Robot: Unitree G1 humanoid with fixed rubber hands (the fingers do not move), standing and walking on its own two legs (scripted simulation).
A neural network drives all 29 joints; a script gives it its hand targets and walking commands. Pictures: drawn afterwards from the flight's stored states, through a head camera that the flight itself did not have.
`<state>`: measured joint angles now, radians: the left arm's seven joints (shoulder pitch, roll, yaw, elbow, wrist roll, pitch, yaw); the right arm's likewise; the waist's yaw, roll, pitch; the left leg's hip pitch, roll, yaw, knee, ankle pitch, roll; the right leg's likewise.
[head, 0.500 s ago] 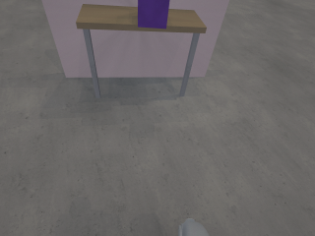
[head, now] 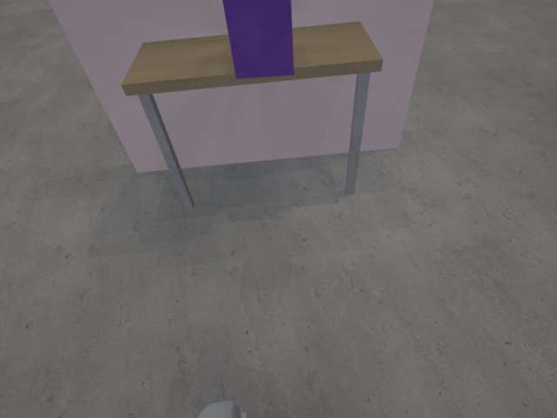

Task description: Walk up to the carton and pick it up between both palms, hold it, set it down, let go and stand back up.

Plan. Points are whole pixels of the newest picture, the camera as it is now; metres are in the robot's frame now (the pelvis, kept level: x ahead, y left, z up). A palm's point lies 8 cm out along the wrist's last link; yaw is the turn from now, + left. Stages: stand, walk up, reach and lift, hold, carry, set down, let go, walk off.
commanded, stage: walk up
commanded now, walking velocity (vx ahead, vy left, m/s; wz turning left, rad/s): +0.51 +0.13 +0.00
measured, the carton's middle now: (262, 26) +1.27 +0.12 +0.04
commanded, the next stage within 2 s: none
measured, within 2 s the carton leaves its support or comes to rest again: neither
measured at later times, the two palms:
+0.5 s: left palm (110, 389) +0.21 +0.33 -0.17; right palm (378, 306) +0.36 -0.15 -0.15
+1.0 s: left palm (209, 200) +0.65 +0.23 -0.15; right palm (411, 268) +0.46 -0.24 -0.17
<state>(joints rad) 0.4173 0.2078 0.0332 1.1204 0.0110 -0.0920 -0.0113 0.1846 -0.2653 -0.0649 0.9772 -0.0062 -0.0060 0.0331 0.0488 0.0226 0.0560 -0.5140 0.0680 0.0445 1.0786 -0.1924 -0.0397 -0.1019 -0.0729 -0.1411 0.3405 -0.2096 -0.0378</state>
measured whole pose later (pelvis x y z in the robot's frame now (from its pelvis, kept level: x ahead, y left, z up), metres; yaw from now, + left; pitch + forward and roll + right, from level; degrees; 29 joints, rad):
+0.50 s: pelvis +0.28 +0.10 -0.03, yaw +1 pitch -1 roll -1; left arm 0.40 0.20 0.05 1.10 0.00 -0.06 0.00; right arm 0.17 -0.22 -0.04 0.98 -0.01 -0.07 0.02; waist 0.01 -0.02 0.09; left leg -0.36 0.06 0.17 0.60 -0.22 0.03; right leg -0.21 -0.07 -0.03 1.19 -0.42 0.00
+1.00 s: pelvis +0.53 +0.00 -0.03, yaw +0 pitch +0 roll +0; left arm 0.11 0.20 0.04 0.96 0.03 -0.07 -0.05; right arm 0.42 -0.22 -0.04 1.06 0.00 -0.05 -0.01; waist -0.05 0.03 0.05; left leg -0.04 0.19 0.13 0.68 -0.50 -0.07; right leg -0.45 -0.08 -0.16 0.59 -0.14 -0.03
